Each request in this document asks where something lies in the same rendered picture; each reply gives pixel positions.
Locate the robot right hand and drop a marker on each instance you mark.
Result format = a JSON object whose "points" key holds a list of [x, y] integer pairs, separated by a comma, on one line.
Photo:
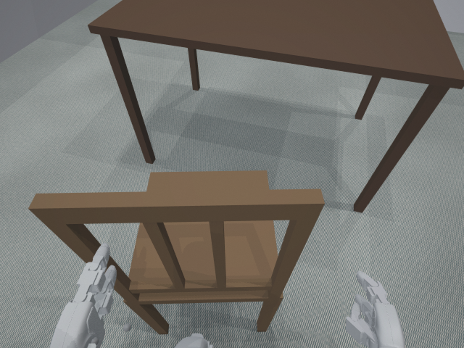
{"points": [[381, 327]]}

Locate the table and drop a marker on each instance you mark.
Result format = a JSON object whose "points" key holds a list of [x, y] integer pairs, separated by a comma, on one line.
{"points": [[397, 39]]}

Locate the chair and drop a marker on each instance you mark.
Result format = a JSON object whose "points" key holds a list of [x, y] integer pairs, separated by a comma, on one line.
{"points": [[203, 237]]}

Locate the robot left hand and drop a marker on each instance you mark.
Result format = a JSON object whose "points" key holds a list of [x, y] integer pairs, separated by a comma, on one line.
{"points": [[82, 318]]}

